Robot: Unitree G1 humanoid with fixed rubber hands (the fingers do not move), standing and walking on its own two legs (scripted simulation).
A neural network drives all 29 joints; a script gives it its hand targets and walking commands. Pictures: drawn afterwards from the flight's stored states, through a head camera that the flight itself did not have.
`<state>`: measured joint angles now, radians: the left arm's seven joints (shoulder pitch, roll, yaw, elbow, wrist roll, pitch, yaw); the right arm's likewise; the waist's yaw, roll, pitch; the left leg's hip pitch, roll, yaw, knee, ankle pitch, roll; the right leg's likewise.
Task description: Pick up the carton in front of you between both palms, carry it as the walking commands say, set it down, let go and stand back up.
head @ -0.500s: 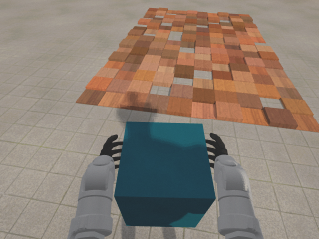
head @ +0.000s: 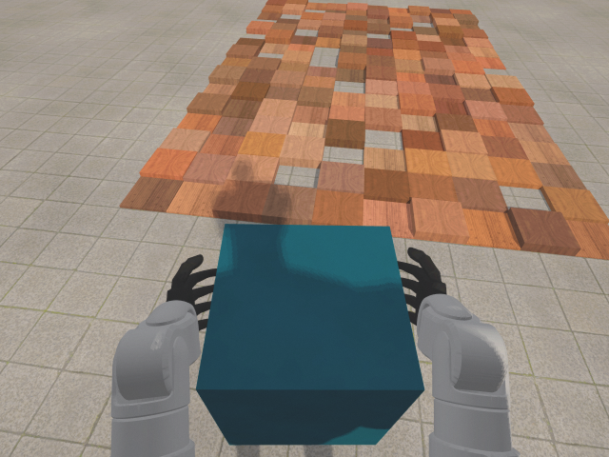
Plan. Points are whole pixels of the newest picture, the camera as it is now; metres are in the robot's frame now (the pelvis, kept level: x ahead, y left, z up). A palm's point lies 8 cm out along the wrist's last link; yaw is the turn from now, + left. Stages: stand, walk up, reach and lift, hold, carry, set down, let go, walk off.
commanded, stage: carry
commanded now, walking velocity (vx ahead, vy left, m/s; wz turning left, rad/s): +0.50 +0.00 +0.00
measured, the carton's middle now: (305, 341) +0.27 +0.01 +0.02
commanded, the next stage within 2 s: none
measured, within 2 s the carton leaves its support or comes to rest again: neither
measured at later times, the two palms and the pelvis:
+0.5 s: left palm (256, 173) +0.55 +0.11 +0.08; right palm (419, 170) +0.58 -0.19 +0.08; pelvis +0.30 -0.06 +0.01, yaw +3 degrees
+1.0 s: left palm (261, 67) +0.93 +0.14 +0.12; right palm (385, 69) +0.92 -0.16 +0.13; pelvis +0.64 +0.00 +0.01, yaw -1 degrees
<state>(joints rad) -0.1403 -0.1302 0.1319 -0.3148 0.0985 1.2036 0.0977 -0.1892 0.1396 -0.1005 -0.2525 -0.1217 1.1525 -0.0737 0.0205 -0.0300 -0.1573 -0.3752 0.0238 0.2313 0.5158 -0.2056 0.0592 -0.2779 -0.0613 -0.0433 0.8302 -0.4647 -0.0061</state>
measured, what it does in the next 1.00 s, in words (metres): walks ahead: right foot, then left foot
